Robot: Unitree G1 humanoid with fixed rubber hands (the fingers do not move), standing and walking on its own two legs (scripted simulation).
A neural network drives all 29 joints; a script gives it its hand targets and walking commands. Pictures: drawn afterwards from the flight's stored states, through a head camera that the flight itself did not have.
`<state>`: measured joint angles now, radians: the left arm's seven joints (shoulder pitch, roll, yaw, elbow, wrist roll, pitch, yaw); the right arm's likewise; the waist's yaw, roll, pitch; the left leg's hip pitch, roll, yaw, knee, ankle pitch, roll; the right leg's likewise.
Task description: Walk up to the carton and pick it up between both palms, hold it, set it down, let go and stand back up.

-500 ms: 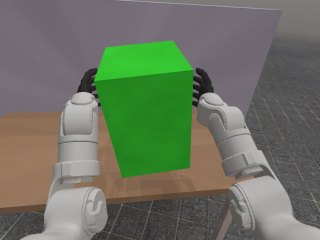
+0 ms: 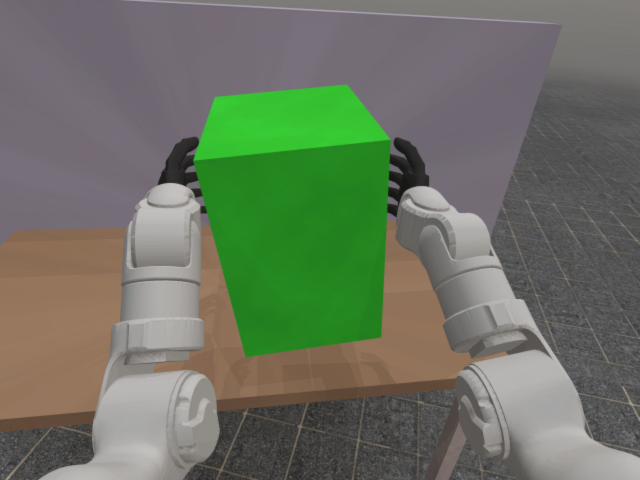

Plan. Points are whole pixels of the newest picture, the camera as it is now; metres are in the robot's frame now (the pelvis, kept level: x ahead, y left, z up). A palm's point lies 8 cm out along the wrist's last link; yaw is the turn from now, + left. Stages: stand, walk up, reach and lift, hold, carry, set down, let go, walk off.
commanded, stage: hold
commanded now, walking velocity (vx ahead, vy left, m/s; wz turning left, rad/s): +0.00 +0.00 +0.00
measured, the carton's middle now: (297, 216) +0.42 +0.00 +0.21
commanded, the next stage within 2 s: none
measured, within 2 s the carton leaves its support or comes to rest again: neither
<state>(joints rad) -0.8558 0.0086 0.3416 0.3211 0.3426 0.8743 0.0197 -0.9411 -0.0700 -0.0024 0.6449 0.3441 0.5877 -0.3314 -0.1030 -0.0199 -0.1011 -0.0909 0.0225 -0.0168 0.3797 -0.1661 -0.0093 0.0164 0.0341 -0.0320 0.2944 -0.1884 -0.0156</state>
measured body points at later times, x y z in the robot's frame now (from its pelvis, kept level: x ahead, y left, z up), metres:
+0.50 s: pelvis +0.00 +0.00 +0.00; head -0.09 +0.02 +0.44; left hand +0.38 +0.15 +0.26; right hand +0.38 -0.13 +0.27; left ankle +0.04 +0.12 -0.75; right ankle -0.01 -0.11 -0.75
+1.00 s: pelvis +0.00 +0.00 +0.00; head -0.09 +0.02 +0.44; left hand +0.38 +0.14 +0.27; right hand +0.37 -0.13 +0.27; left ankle +0.04 +0.12 -0.75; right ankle -0.01 -0.11 -0.75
